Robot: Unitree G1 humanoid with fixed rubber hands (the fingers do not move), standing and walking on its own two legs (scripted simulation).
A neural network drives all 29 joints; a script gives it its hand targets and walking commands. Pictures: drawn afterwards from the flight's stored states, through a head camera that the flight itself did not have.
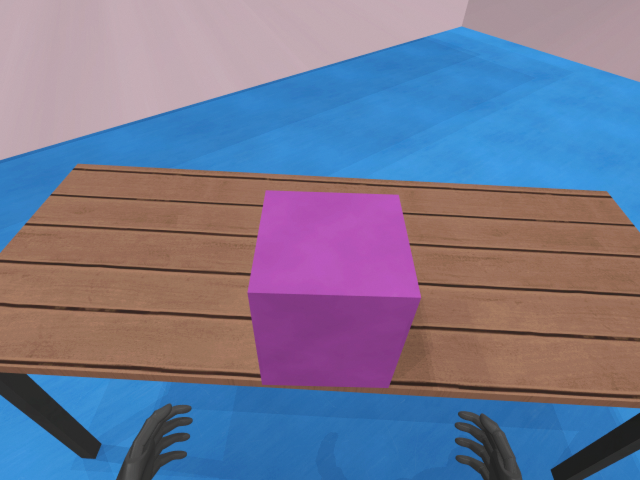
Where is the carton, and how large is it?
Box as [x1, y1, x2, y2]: [247, 190, 420, 387]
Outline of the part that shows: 266,190 247,292 262,384 388,387 420,299 420,294 398,195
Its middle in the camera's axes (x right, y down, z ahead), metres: +0.02 +0.09 +0.62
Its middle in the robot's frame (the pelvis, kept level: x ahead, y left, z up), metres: +0.42 +0.01 -0.03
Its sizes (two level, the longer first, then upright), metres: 0.210 0.200 0.250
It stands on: a table, 0.63 m high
